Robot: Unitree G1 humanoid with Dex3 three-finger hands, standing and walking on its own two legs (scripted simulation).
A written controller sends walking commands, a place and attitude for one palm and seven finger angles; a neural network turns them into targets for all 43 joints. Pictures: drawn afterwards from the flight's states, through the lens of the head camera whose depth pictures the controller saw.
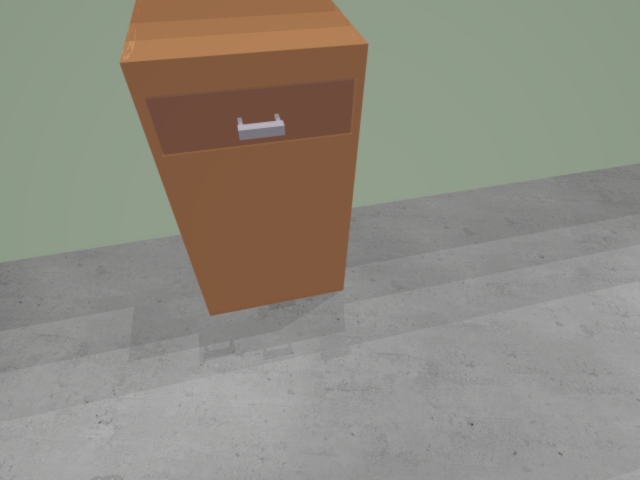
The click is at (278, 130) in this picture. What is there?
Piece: drawer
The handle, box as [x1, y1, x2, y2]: [237, 114, 284, 139]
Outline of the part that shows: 284,125 282,120 279,119 278,114 274,114 274,121 251,124 243,124 241,121 241,117 237,118 237,126 240,139 284,134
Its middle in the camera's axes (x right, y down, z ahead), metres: -0.14 -0.26 +0.89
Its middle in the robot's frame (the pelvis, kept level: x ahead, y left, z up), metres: +0.83 +0.19 +0.01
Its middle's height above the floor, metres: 0.78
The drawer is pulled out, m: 0.00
